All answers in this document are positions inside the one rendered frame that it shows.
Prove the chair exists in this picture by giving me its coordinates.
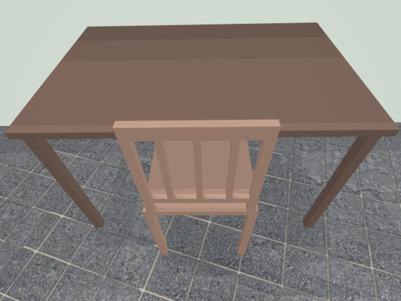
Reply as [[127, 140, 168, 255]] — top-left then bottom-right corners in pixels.
[[113, 119, 281, 255]]

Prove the table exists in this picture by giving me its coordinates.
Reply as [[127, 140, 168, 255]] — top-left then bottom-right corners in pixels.
[[4, 23, 400, 228]]

